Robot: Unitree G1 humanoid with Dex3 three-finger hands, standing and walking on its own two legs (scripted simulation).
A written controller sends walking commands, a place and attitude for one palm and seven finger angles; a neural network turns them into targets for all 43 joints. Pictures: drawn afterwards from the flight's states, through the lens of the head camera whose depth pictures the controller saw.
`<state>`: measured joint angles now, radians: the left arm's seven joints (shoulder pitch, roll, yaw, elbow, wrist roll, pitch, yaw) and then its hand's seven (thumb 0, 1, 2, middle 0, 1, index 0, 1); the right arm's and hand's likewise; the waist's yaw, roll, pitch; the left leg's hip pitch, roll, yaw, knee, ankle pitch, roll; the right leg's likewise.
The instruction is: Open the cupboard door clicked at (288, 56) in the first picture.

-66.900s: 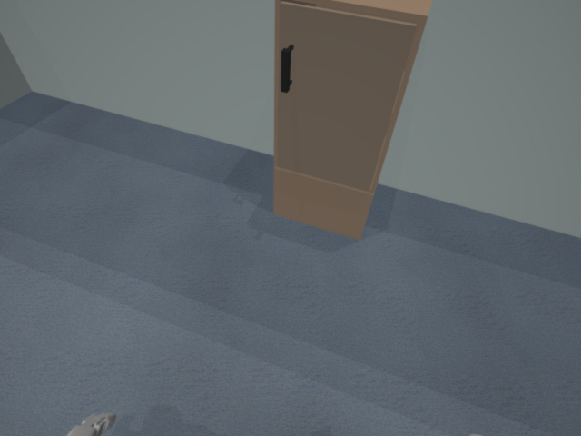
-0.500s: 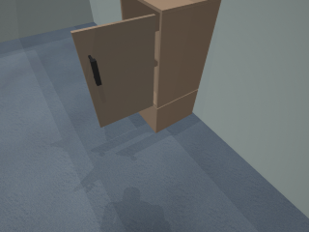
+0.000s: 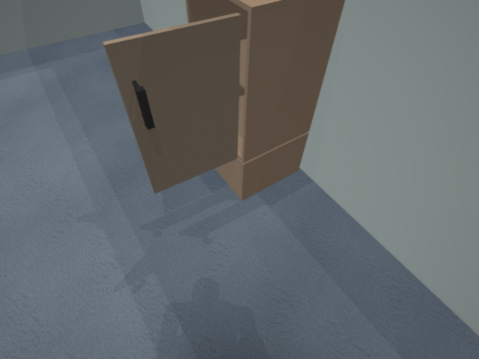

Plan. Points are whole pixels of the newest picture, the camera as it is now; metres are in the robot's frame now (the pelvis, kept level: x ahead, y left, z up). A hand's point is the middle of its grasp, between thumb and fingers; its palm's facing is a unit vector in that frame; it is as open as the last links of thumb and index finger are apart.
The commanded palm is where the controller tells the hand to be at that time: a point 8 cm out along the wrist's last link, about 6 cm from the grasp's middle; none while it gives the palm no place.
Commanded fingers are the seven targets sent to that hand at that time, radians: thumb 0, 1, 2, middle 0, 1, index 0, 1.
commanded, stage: look to check the result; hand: left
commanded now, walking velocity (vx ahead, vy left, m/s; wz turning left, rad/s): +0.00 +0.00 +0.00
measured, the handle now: (142, 104) +0.74 +0.31 -0.03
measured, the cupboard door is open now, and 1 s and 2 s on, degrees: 87 87 87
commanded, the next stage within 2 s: stand and wait in 0.32 s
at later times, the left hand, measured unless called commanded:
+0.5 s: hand out of the picture +0.06 +0.18 -0.18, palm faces +0.00 -0.98 -0.21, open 7.3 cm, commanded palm none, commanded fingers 0.00 0.90 0.90 -0.20 -0.30 -0.20 -0.30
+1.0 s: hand out of the picture +0.09 +0.20 -0.17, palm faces +0.00 -0.97 -0.26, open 7.3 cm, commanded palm none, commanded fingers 0.00 0.90 0.90 -0.20 -0.30 -0.20 -0.30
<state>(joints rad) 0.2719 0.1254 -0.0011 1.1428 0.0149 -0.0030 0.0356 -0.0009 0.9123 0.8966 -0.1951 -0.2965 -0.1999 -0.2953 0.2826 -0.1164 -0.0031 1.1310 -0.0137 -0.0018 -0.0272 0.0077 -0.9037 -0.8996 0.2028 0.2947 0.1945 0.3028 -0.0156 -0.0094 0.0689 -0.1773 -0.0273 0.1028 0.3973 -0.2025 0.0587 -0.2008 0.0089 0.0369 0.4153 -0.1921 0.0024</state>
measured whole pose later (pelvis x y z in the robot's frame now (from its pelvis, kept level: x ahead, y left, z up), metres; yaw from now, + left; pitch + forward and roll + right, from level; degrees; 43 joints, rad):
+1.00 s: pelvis +0.05 -0.01 +0.00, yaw +1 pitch -1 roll +0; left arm 0.15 0.25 0.01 1.13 0.01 -0.01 0.02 0.00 0.91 0.90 -0.20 -0.30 -0.20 -0.30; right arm 0.15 -0.23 0.00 1.14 -0.01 -0.01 -0.02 0.01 -0.90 -0.90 0.20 0.29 0.20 0.30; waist -0.01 -0.01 0.07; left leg -0.08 -0.02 0.08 0.32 -0.23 0.03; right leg -0.10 0.02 0.01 0.34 -0.23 -0.02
